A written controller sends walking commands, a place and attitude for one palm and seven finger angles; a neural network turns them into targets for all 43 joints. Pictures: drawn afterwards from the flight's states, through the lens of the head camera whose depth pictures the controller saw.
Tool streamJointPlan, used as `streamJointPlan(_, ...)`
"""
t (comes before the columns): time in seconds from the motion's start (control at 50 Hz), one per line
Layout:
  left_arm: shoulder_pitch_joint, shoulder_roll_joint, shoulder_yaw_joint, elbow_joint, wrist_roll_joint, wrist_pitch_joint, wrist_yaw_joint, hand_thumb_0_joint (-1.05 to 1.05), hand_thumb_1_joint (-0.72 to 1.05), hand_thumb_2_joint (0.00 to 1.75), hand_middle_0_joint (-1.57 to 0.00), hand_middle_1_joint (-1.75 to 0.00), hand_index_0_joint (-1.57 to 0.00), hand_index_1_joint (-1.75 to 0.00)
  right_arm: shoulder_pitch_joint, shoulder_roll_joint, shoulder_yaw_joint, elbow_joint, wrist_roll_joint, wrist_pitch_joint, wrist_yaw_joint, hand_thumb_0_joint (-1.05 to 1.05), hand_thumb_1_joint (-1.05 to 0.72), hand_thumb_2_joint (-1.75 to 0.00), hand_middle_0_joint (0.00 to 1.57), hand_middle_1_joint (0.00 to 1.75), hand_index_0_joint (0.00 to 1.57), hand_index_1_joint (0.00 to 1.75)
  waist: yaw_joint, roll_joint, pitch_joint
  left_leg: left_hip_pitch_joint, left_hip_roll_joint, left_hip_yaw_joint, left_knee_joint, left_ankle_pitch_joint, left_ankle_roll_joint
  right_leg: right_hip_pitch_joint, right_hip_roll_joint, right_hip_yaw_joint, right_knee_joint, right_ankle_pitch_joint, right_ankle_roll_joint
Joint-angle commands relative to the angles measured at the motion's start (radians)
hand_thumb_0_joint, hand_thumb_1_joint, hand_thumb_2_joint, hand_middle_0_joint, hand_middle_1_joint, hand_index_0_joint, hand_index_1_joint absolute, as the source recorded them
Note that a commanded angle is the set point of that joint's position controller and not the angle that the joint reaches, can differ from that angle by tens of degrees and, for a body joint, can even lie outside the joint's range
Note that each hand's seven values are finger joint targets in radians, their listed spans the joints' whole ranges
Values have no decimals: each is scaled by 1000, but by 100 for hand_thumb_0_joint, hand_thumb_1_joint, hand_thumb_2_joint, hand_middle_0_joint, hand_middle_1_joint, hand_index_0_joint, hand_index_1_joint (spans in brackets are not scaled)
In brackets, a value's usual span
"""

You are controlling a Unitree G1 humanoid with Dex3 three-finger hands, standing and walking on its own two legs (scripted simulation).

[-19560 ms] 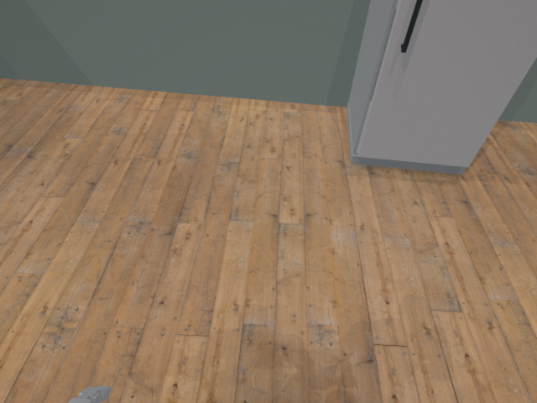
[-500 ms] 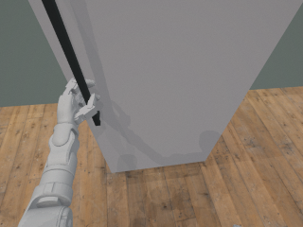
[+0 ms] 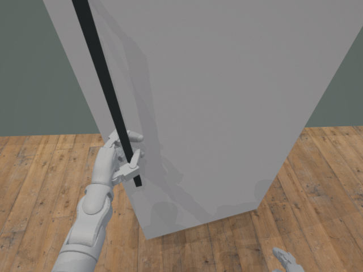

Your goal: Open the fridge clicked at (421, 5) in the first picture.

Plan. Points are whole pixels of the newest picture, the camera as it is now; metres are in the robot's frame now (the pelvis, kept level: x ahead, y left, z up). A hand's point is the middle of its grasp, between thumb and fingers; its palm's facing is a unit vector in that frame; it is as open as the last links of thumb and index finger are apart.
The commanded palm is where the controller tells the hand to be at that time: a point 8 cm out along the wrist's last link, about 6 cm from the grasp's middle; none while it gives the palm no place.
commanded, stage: walk backward, drawing the door open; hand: left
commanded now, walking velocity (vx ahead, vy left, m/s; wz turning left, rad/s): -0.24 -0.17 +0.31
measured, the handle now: (119, 118) +0.38 +0.14 +0.17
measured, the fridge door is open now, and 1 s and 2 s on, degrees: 13 42 75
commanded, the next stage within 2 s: stop walking and hold the door back in 1.72 s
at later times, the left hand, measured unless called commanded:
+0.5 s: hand (161, 223) +0.20 +0.04 +0.08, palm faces +0.02 -0.99 -0.17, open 5.5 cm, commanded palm +0.17 +0.09 +0.08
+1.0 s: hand out of the picture +0.11 -0.05 +0.08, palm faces +0.20 -0.97 -0.13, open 5.7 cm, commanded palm +0.07 -0.01 +0.08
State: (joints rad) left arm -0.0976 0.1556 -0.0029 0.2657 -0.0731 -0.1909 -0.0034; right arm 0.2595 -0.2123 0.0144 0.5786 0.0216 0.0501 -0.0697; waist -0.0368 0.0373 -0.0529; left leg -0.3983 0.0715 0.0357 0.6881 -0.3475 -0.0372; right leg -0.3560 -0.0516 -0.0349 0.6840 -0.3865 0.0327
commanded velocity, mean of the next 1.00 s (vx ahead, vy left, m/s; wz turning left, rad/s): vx -0.19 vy -0.36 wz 0.66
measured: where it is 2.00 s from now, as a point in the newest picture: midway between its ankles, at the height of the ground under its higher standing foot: outside the picture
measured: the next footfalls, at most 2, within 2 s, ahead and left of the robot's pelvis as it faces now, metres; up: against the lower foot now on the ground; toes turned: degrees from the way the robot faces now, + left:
left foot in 0.78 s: -0.12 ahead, -0.04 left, +0.00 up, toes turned +22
right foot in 1.14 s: -0.01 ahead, -0.44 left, +0.00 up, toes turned +32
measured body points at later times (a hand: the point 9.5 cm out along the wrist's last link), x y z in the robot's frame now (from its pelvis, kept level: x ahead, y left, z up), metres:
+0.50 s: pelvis -0.08 -0.07 +0.01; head -0.08 -0.10 +0.46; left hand +0.19 +0.10 +0.09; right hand +0.08 -0.28 -0.11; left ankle +0.00 +0.14 -0.72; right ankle -0.02 -0.14 -0.72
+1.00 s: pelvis -0.13 -0.23 +0.02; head -0.06 -0.19 +0.47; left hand +0.09 +0.00 +0.09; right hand +0.08 -0.38 -0.09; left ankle -0.15 -0.06 -0.72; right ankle -0.06 -0.40 -0.63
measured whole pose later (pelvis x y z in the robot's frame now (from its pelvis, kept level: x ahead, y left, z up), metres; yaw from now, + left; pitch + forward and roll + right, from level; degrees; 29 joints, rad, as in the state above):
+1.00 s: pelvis -0.13 -0.23 +0.02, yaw +25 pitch +2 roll -4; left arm 0.03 0.15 -0.17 -0.11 0.04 -0.06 0.00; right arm 0.21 -0.16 0.01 0.66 -0.02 -0.12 -0.05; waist -0.03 0.07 0.16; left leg -0.34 0.13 -0.12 0.46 -0.16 -0.08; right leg -0.55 0.00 0.03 1.10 -0.33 0.07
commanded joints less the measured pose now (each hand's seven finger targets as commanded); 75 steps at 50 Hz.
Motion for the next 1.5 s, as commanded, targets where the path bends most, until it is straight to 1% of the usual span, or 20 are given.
streamJointPlan(0.0, -207, 79, -16, -260, 33, -21, 41, 0, 90, 90, -45, -140, -45, -140, -102, -110, -31, -143, -13, -27, -40, 0, -90, -90, 20, 30, 20, 30, -5, -9, -171, 243, 5, -13, -137, 511, 68, 77, 6, -40, -120, 499, -7)
streamJointPlan(0.14, -110, 58, -46, -352, 45, 18, 52, 0, 90, 90, -45, -140, -45, -140, -140, -99, -23, -174, -25, 7, -30, 0, -90, -90, 20, 30, 20, 30, -3, 29, -182, 276, 40, -55, -234, 628, 63, 116, 46, -51, -126, 383, 1)
streamJointPlan(0.44, -43, 26, -86, -416, 61, 73, 56, 0, 90, 90, -45, -140, -45, -140, -194, -75, -37, -142, -20, -28, -33, 0, -90, -90, 20, 30, 20, 30, -21, -9, -91, 68, 27, -150, -345, 15, 69, 94, 54, -3, -221, -29, -9)
streamJointPlan(0.6, -7, 67, -34, -461, 89, 105, 75, 0, 90, 90, -45, -140, -45, -140, -196, -42, -39, -71, -35, -87, -42, 0, -90, -90, 20, 30, 20, 30, 3, -248, -70, -35, -81, 70, 480, -124, -4, -72, -212, -18, -447, -214, -149)
streamJointPlan(0.7, -39, 4, -102, -488, 96, 69, 64, 0, 90, 90, -45, -140, -45, -140, -155, -44, -22, -74, -46, -153, -57, 0, -90, -90, 20, 30, 20, 30, -10, -189, 50, 17, 25, 27, 201, -142, 31, 3, -204, -132, -387, 68, -163)
streamJointPlan(0.74, -69, -22, -158, -554, 79, 50, 56, 0, 90, 90, -45, -140, -45, -140, -65, -64, -20, -46, -43, -197, -58, 0, -90, -90, 20, 30, 20, 30, -75, 46, 47, 241, 57, -72, -322, 65, 52, -98, -76, -174, -11, 187, -29)
streamJointPlan(0.76, -58, -29, -170, -596, 84, 19, 40, 0, 90, 90, -45, -140, -45, -140, -65, -105, -40, -87, -66, -221, -43, 0, -90, -90, 20, 30, 20, 30, -63, 321, 37, 354, 325, -512, -531, 194, 122, -358, 34, -103, 341, -54, 80)
streamJointPlan(0.78, -67, 8, -156, -617, 122, -5, 37, 0, 90, 90, -45, -140, -45, -140, -91, -119, -35, -104, -80, -220, -24, 0, -90, -90, 20, 30, 20, 30, -5, 281, -14, 291, 504, -840, -538, 145, 207, -360, 3, 96, 599, -35, 121)
streamJointPlan(0.8, -114, 49, -127, -661, 132, -9, 30, 0, 90, 90, -45, -140, -45, -140, -177, -151, -43, -120, -78, -211, -17, 0, -90, -90, 20, 30, 20, 30, 17, 157, -20, 175, 552, -843, -560, -13, 256, -310, -22, 201, 684, 17, 42)
streamJointPlan(0.92, -62, -50, -160, -611, 110, 57, 6, 0, 90, 90, -45, -140, -45, -140, -126, -142, -83, -55, -36, -216, 6, 0, -90, -90, 20, 30, 20, 30, 10, 2, -124, 324, 219, -365, -343, 273, 108, -237, 54, 59, 428, 81, 41)
streamJointPlan(1.08, -9, 18, -74, -674, 94, 10, 31, 0, 90, 90, -45, -140, -45, -140, -159, -81, -95, -38, -21, -237, 5, 0, -90, -90, 20, 30, 20, 30, -12, 331, -180, 272, 81, -320, -240, 297, 89, 102, 115, -57, -236, 59, 53)
streamJointPlan(1.12, -18, 102, -17, -725, 89, 7, 43, 0, 90, 90, -45, -140, -45, -140, -139, -24, -78, -22, 1, -224, 9, 0, -90, -90, 20, 30, 20, 30, -15, 92, -226, 126, -56, -114, -56, 61, 93, 273, 3, -37, -343, 301, -13)
streamJointPlan(1.16, -7, 160, 70, -745, 76, 25, 49, 0, 90, 90, -45, -140, -45, -140, -222, -22, -93, -55, 6, -221, -21, 0, -90, -90, 20, 30, 20, 30, 47, -360, -200, -95, -106, 23, 479, -268, 3, 229, -253, 91, -344, 443, -171)
streamJointPlan(1.2, 22, 89, 30, -645, 83, 37, 29, 0, 90, 90, -45, -140, -45, -140, -268, -39, -87, -63, -20, -234, -50, 0, -90, -90, 20, 30, 20, 30, 50, -338, -67, -163, -46, -37, 700, -282, 7, 154, -254, 78, -269, 597, -239)
streamJointPlan(1.32, 73, 67, 32, -593, 79, -12, 37, 0, 90, 90, -45, -140, -45, -140, -214, -17, -48, -83, -54, -206, -70, 0, -90, -90, 20, 30, 20, 30, 36, -203, -26, -147, -6, 80, 233, -217, 10, 386, -234, -17, -186, 863, -228)
streamJointPlan(1.38, 42, 43, -2, -679, 75, -23, 39, 0, 90, 90, -45, -140, -45, -140, -82, -20, -36, -72, -49, -232, -81, 0, -90, -90, 20, 30, 20, 30, -51, -120, -127, 306, -23, 135, -328, 56, 61, 161, -82, -152, 164, 1045, -28)
streamJointPlan(1.4, 26, 45, -9, -699, 74, -40, 37, 0, 90, 90, -45, -140, -45, -140, -63, -47, -45, -73, -69, -227, -78, 0, -90, -90, 20, 30, 20, 30, -75, 44, -171, 683, 171, -120, -461, 568, 127, -184, -13, -145, 438, 532, 68)
streamJointPlan(1.42, 33, 64, 12, -707, 95, -74, 42, 0, 90, 90, -45, -140, -45, -140, -113, -108, -66, -94, -91, -208, -67, 0, -90, -90, 20, 30, 20, 30, -13, 239, -184, 806, 507, -604, -347, 1028, 276, -451, 28, -7, 638, -193, 94)
streamJointPlan(1.44, 63, 109, 61, -758, 113, -91, 49, 0, 90, 90, -45, -140, -45, -140, -143, -131, -58, -117, -89, -205, -50, 0, -90, -90, 20, 30, 20, 30, 8, 109, -181, 723, 613, -729, -325, 992, 365, -470, 16, 169, 772, -202, 72)
streamJointPlan(1.48, 101, 136, 82, -787, 118, -46, 28, 0, 90, 90, -45, -140, -45, -140, -203, -122, -73, -110, -82, -191, -42, 0, -90, -90, 20, 30, 20, 30, 7, 99, -61, 496, 497, -535, -335, 752, 289, -468, -51, 182, 644, -104, 25)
